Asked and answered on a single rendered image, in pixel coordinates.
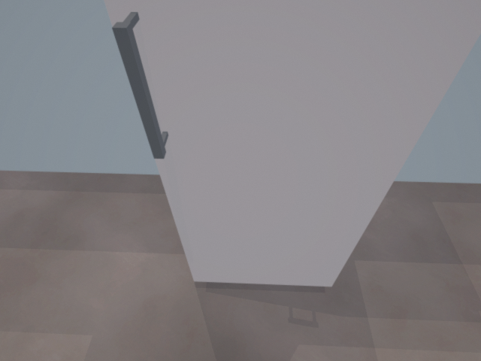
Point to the fridge door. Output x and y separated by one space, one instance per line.
289 120

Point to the handle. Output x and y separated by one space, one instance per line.
125 38

